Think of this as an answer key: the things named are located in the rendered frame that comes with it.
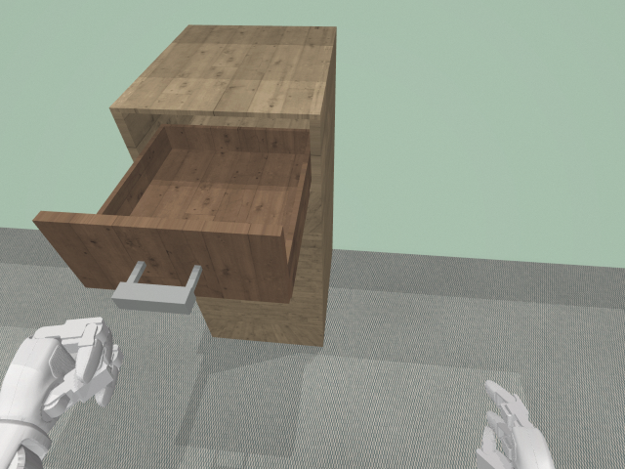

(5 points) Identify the robot left hand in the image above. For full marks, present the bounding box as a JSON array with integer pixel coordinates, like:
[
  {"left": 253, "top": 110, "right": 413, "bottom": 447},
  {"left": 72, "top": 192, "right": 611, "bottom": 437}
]
[{"left": 0, "top": 317, "right": 124, "bottom": 434}]

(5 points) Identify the robot right hand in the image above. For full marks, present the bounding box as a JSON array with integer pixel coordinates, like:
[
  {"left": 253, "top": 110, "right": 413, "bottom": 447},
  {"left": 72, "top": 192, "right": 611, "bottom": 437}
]
[{"left": 477, "top": 380, "right": 555, "bottom": 469}]

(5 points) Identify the drawer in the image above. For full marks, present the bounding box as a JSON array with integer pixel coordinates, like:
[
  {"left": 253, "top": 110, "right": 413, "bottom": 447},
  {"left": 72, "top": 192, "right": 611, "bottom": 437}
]
[{"left": 32, "top": 124, "right": 312, "bottom": 304}]

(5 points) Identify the handle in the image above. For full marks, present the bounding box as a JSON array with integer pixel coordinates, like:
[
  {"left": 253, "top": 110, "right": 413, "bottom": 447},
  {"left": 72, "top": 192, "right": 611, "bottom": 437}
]
[{"left": 111, "top": 261, "right": 202, "bottom": 315}]

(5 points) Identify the left robot forearm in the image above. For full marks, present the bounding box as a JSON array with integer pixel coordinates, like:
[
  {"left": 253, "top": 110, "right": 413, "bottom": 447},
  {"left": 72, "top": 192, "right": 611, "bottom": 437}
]
[{"left": 0, "top": 420, "right": 52, "bottom": 469}]

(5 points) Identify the cabinet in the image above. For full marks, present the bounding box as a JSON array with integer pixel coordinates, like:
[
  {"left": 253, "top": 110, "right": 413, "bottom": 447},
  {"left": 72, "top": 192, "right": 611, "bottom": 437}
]
[{"left": 109, "top": 24, "right": 337, "bottom": 347}]

